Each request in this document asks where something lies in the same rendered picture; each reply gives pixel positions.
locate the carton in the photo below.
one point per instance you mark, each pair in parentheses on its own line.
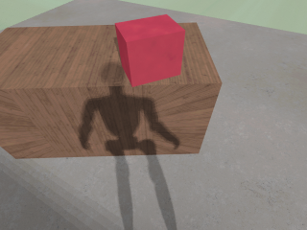
(151,48)

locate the pedestal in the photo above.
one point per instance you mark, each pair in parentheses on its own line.
(64,93)

